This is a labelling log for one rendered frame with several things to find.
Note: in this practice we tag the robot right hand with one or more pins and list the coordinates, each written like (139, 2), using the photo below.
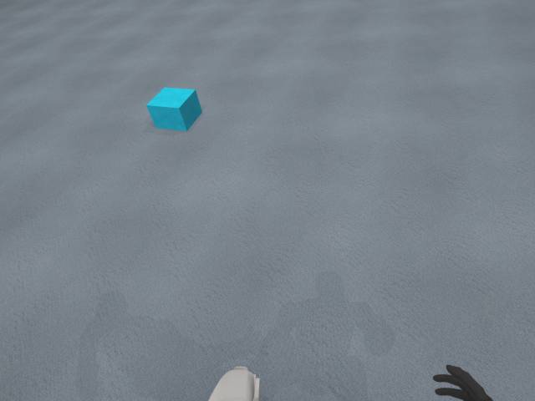
(470, 390)

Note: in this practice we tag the carton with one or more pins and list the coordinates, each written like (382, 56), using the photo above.
(173, 108)

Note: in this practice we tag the left robot thigh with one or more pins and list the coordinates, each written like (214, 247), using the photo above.
(237, 385)

